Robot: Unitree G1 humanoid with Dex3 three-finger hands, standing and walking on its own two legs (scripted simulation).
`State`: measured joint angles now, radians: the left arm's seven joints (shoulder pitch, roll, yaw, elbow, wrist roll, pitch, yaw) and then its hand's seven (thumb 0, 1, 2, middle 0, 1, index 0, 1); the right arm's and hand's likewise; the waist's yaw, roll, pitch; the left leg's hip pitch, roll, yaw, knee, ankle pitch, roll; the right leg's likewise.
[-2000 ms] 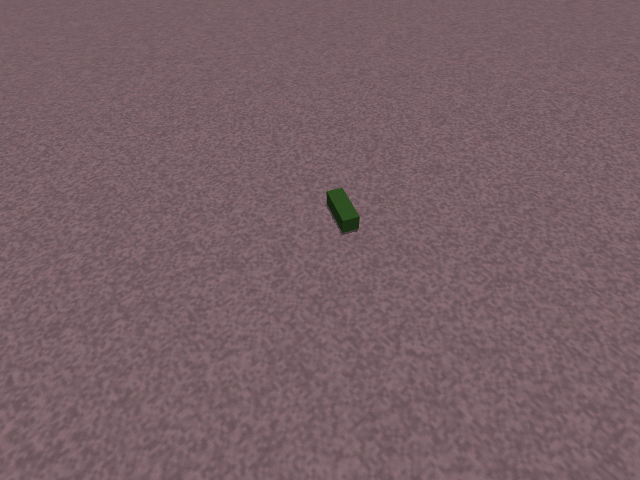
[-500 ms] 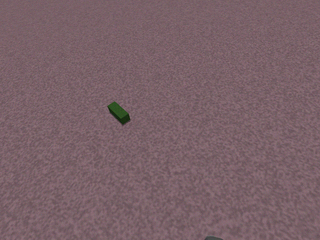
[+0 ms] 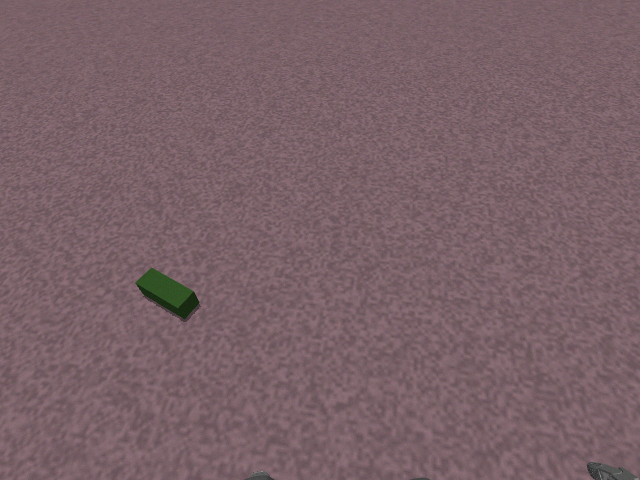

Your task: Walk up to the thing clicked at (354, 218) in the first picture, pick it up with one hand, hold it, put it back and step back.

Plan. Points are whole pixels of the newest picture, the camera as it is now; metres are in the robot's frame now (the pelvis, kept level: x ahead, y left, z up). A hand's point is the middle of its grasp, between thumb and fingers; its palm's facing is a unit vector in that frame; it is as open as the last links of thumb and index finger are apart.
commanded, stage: walk up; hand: left
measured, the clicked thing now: (167, 292) +0.87 +0.54 -0.69
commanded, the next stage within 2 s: none
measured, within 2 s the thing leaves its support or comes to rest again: neither
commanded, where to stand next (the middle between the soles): +0.46 +0.50 m, yaw -34 degrees
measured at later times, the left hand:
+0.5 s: hand (5, 425) +0.25 +0.44 -0.08, palm faces -0.18 -0.77 -0.61, open 7.4 cm
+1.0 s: hand out of the picture +0.46 +0.57 -0.11, palm faces -0.32 -0.76 -0.56, open 7.4 cm
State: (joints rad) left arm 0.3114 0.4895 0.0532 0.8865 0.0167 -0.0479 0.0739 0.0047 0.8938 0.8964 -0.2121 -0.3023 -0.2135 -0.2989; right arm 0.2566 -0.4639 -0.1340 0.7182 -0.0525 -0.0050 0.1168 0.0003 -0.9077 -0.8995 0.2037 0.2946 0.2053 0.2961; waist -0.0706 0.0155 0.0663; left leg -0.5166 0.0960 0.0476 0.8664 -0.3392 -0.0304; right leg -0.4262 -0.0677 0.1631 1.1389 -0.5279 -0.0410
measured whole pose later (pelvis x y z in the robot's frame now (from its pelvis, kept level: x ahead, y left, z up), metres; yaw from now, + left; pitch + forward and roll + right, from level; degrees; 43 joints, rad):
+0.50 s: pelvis +0.14 +0.14 +0.01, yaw -12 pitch -2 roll -1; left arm 0.38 0.43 0.05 0.81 0.02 -0.09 0.08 0.00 0.89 0.90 -0.21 -0.30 -0.22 -0.30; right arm 0.24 -0.48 -0.10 0.71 -0.06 0.08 0.11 0.00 -0.91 -0.90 0.21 0.29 0.21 0.30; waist -0.01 0.15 0.06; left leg -0.61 0.14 -0.08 1.14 -0.38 -0.02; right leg -0.42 -0.05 0.04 0.79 -0.36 0.00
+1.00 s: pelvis +0.26 +0.32 +0.00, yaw -21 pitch -3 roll -2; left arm 0.30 0.42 0.04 0.81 0.00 -0.09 0.10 0.00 0.89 0.90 -0.21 -0.30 -0.22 -0.30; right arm 0.36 -0.43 -0.09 0.73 -0.06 0.10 0.06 0.00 -0.90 -0.90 0.21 0.30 0.21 0.30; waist -0.06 0.11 0.13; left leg -0.45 0.00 0.05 1.15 -0.54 -0.02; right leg -0.46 0.02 -0.12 0.80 -0.29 -0.08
